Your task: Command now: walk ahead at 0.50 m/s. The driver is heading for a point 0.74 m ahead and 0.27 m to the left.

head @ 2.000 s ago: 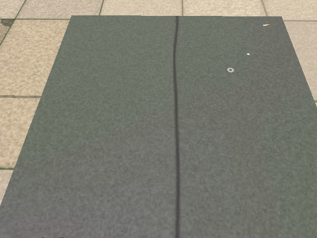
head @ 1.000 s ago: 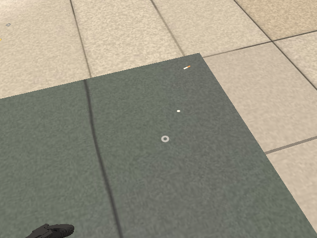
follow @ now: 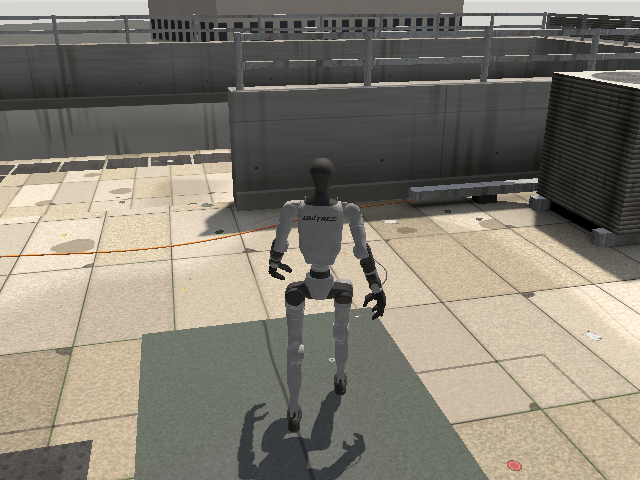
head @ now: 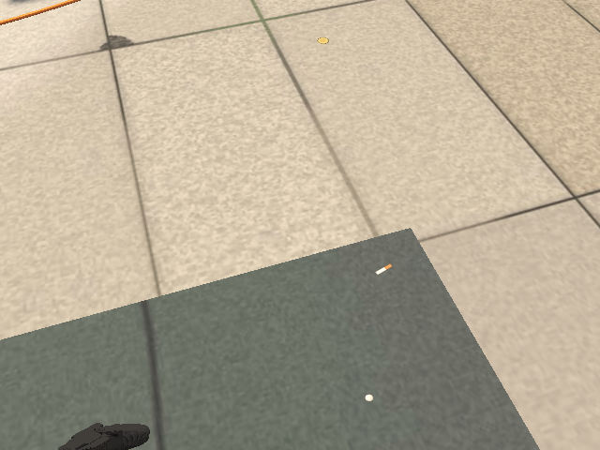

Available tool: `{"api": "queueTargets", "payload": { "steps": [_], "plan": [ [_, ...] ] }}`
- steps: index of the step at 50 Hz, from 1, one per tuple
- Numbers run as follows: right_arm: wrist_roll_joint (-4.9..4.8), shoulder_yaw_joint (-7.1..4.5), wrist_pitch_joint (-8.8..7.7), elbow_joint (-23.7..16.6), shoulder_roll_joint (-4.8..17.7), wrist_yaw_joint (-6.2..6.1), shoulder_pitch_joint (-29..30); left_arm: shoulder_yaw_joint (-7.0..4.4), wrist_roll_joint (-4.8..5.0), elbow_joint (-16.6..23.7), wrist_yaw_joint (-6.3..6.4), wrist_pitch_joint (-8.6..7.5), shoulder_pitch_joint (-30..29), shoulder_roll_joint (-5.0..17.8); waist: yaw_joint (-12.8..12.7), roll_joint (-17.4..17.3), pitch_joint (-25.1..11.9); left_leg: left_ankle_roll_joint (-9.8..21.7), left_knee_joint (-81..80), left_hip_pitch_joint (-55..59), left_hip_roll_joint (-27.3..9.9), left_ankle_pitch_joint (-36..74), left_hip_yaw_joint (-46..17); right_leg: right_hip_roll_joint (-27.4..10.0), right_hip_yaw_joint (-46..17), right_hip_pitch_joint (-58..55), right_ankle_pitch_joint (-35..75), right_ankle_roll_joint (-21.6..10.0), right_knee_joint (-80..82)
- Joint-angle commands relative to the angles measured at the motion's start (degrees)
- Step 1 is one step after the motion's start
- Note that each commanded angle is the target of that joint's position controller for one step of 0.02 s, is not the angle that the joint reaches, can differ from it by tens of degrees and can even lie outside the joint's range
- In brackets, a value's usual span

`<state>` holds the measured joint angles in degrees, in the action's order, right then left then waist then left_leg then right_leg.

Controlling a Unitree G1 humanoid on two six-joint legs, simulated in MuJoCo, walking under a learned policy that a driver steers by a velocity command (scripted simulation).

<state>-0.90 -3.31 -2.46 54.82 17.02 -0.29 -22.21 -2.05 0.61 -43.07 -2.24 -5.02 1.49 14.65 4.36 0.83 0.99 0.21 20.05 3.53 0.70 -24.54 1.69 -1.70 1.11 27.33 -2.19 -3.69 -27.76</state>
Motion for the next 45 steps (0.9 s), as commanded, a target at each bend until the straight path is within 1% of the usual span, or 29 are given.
{"api": "queueTargets", "payload": {
  "steps": [1, 2, 3, 4, 5, 6, 7, 8, 10, 13, 15, 18, 21, 22, 24, 25, 26, 27, 28, 29, 30, 31, 32, 33, 34, 36, 39, 42, 45],
  "plan": [
    [1.10, 1.04, -1.37, -5.16, 0.87, 0.07, -4.00, -6.03, -0.94, -3.31, 1.03, 0.10, 23.89, 18.66, -9.71, 11.40, -20.63, 1.16, 42.96, -33.49, 0.11, 16.36, 0.68, -18.27, -29.55, -49.77, -7.32, -13.59, 1.35],
    [0.40, 0.68, -2.76, -4.13, 3.02, 0.44, -2.77, -4.71, -0.15, -3.63, 0.85, 0.30, 24.72, 13.93, -10.97, 12.73, -23.28, 1.17, 51.42, -42.09, 1.93, -8.73, -7.08, -20.92, -42.72, -51.68, -15.09, -15.54, 9.34],
    [-1.53, -0.64, -3.58, -5.45, 7.69, 0.84, 2.24, -3.65, -0.10, -2.99, 1.01, 0.21, 20.13, 10.99, -10.74, 8.50, -13.76, 2.26, 54.73, -47.05, -1.59, -6.14, -8.59, -19.36, -34.51, -44.25, -18.08, -12.28, 10.61],
    [-2.04, -0.68, -3.79, -6.13, 7.72, 0.76, 5.69, -3.15, -0.39, -2.14, 1.18, 0.14, 15.79, 9.31, -9.29, 5.07, -8.22, 2.70, 52.59, -46.39, -4.69, -0.67, -7.16, -17.19, -26.60, -35.82, -15.65, -10.10, 12.09],
    [-1.44, -0.86, -3.47, -6.20, 7.09, 0.47, 7.26, -2.60, -0.69, -1.99, 1.08, -0.07, 12.45, 7.38, -7.70, 3.13, -3.98, 2.39, 48.88, -44.47, -6.60, 3.38, -6.45, -14.98, -20.96, -28.37, -11.83, -8.89, 14.44],
    [-1.01, -1.21, -2.65, -5.74, 6.44, 0.21, 6.46, -2.15, -1.17, -1.98, 0.99, -0.55, 10.40, 5.80, -5.79, 4.33, -2.23, 2.20, 46.08, -40.99, -8.21, 6.48, -7.08, -13.08, -16.42, -23.50, -8.43, -7.57, 16.45],
    [-0.93, -1.12, -1.73, -5.14, 5.05, 0.13, 4.86, -2.14, -1.39, -2.32, 0.90, -0.91, 9.43, 5.49, -4.59, 5.27, -1.84, 1.83, 45.08, -37.99, -8.59, 8.31, -7.30, -12.26, -13.53, -20.32, -6.60, -7.22, 18.23],
    [-0.90, -0.97, -0.98, -4.81, 3.67, 0.07, 4.01, -2.28, -1.42, -2.81, 0.88, -1.35, 9.42, 5.68, -4.03, 5.01, -1.48, 1.43, 44.47, -37.01, -8.69, 9.47, -7.31, -12.08, -11.08, -18.49, -4.03, -7.50, 19.49],
    [-0.83, -1.08, -0.14, -5.65, 3.00, -0.12, 5.48, -2.68, -1.68, -3.94, 1.22, -1.87, 10.00, 6.86, -3.66, 3.73, 0.11, 0.66, 41.82, -39.52, -8.61, 13.62, -8.26, -12.12, -6.75, -17.59, 0.05, -7.80, 21.20],
    [-0.40, -1.28, -0.30, -7.13, 2.78, 0.19, 9.11, -2.89, -1.78, -5.19, 2.03, -1.88, 11.04, 7.70, -4.34, 2.62, 1.28, 0.12, 32.89, -42.55, -7.75, 23.15, -8.77, -11.31, -0.91, -19.57, 4.32, -6.88, 22.02],
    [-0.21, -1.01, -0.63, -8.21, 2.08, 0.88, 12.36, -2.86, -1.58, -5.49, 2.48, -1.73, 10.94, 8.18, -5.29, 2.37, 2.05, 0.26, 25.73, -40.81, -7.17, 28.88, -6.19, -10.16, 3.17, -19.66, 5.35, -5.72, 22.63],
    [-0.04, -0.26, -0.71, -10.79, 0.67, 1.86, 18.40, -3.13, -1.05, -7.04, 3.05, -1.12, 14.15, 9.24, -7.84, 0.95, 3.99, 0.96, 19.06, -41.12, -6.66, 31.35, -3.10, -11.45, 6.12, -23.61, 6.64, -5.29, 22.69],
    [-0.18, -0.08, -0.62, -13.72, 0.68, 2.97, 22.32, -3.53, -0.35, -8.49, 3.21, 0.41, 16.80, 9.99, -8.83, 0.62, 5.06, 2.37, 15.59, -44.75, -5.99, 26.72, -1.34, -13.93, 7.64, -32.04, 12.28, -4.92, 19.18],
    [-0.23, -0.20, -0.58, -14.58, 0.95, 3.40, 22.77, -3.71, -0.14, -8.64, 3.31, 0.99, 16.86, 10.37, -8.45, 0.95, 4.94, 3.07, 14.99, -44.74, -5.42, 24.03, -0.40, -14.63, 8.19, -34.14, 16.52, -4.53, 17.25],
    [-0.27, -0.97, -0.37, -15.51, 2.49, 3.99, 20.93, -4.20, 0.11, -8.08, 3.79, 1.98, 15.47, 11.91, -6.20, 2.88, 2.31, 5.01, 14.97, -39.43, -2.39, 18.10, 2.98, -14.93, 9.84, -36.20, 34.59, -3.31, 10.62],
    [-0.30, -1.73, -0.15, -15.26, 3.80, 4.06, 17.61, -4.44, 0.16, -7.74, 4.13, 2.49, 14.83, 12.67, -4.00, 4.12, -0.23, 6.21, 15.59, -34.41, -0.29, 15.08, 4.61, -14.76, 10.45, -36.31, 43.71, -2.67, 4.75],
    [-0.51, -3.05, -0.03, -13.89, 6.03, 3.87, 10.79, -4.49, 0.14, -7.35, 4.39, 3.03, 13.99, 13.01, -0.10, 4.05, -3.99, 7.84, 14.26, -25.38, 2.05, 14.79, 5.46, -13.56, 11.33, -34.19, 47.53, -1.61, -4.87],
    [-0.60, -5.03, 0.17, -11.63, 9.63, 3.00, 1.23, -4.21, 0.13, -6.67, 4.64, 3.02, 13.33, 12.71, 4.80, 1.63, -8.82, 10.36, 10.30, -9.58, 2.25, 17.60, 1.92, -11.12, 11.99, -25.21, 39.47, 0.57, -18.87],
    [-0.72, -6.63, 0.55, -10.71, 16.02, 1.73, -3.11, -2.16, -1.88, -4.30, 3.86, 1.82, 17.85, 6.02, 1.89, -11.79, -14.68, 18.43, 9.81, 12.20, -12.03, 15.85, -22.96, -3.56, 11.19, -1.39, -1.23, 4.07, -40.05],
    [-0.63, -5.83, -0.13, -12.38, 15.41, 1.93, -2.31, -1.05, -1.02, -2.89, 2.77, -0.83, 17.04, 4.50, 0.59, -12.59, -22.30, 26.30, -0.92, 21.42, -20.57, 7.53, -50.03, 5.57, -1.61, 12.58, -32.34, 4.97, -52.04],
    [0.00, -4.53, -0.67, -12.41, 11.10, 2.03, -1.53, -2.24, 1.39, -1.40, 1.84, -2.76, 9.90, 8.88, 3.18, -7.33, -17.13, 22.45, -3.40, 18.58, -18.94, 8.02, -43.48, 1.60, -6.97, 18.80, -28.69, 3.35, -53.15],
    [0.00, -4.01, -1.18, -12.66, 9.05, 1.95, 1.46, -2.13, 2.05, -0.44, 1.65, -3.73, 7.37, 8.87, 1.69, -4.54, -10.59, 19.94, -3.51, 10.68, -16.63, 11.44, -35.00, -1.08, -6.28, 19.21, -23.42, 2.12, -48.95],
    [-0.10, -3.48, -1.38, -13.42, 7.32, 1.93, 5.53, -2.31, 0.86, -1.10, 2.06, -3.88, 7.32, 8.49, -1.17, -0.67, -6.07, 18.00, -4.04, 1.62, -14.00, 17.24, -28.62, -3.32, -5.86, 15.98, -19.93, 2.36, -43.24],
    [0.24, -2.86, -1.45, -14.42, 5.50, 1.72, 8.47, -2.90, -0.31, -1.61, 2.39, -3.33, 7.97, 9.22, -3.22, -1.16, -4.05, 17.00, -5.18, -4.88, -12.01, 22.39, -24.30, -4.82, -5.81, 11.71, -17.52, 2.96, -38.99],
    [0.64, -2.60, -1.39, -15.21, 5.10, 1.48, 9.66, -3.10, -0.68, -1.68, 2.36, -2.50, 8.90, 9.13, -4.63, -2.22, -3.44, 16.81, -6.46, -9.07, -10.81, 24.95, -22.71, -5.28, -5.83, 8.42, -16.15, 3.69, -37.13],
    [0.37, -2.93, -1.52, -15.41, 6.50, 0.89, 9.30, -2.97, -1.32, -1.28, 2.49, -1.27, 9.31, 7.57, -5.49, -2.66, -2.82, 17.20, -7.71, -13.71, -9.71, 29.85, -19.77, -4.97, -4.59, 6.59, -13.92, 5.79, -32.19],
    [0.09, -3.54, -1.38, -14.94, 8.56, -0.24, 6.86, -2.34, -1.52, 1.02, 2.70, -0.77, 3.06, 5.85, -3.81, -3.31, -0.82, 15.35, -8.04, -17.39, -7.04, 30.04, -15.85, -3.16, -3.59, 6.55, -3.81, 7.87, -19.42],
    [-0.17, -3.64, -0.83, -14.34, 8.69, -0.65, 4.44, -1.69, -0.93, 2.85, 2.08, -1.18, -2.86, 4.62, -1.13, -5.20, -0.39, 12.57, -7.11, -19.22, -4.96, 23.52, -14.79, -0.16, -3.09, 1.97, 6.80, 7.90, -7.00],
    [-0.61, -3.63, -0.47, -13.23, 8.34, -0.75, 1.95, -2.02, -0.13, 4.46, 1.47, -1.67, -5.77, 6.23, -0.15, -5.99, -0.25, 11.66, -4.48, -16.06, -6.81, 19.28, -18.87, 0.86, -4.77, 0.52, 7.85, 7.11, -2.08]
  ]
}}
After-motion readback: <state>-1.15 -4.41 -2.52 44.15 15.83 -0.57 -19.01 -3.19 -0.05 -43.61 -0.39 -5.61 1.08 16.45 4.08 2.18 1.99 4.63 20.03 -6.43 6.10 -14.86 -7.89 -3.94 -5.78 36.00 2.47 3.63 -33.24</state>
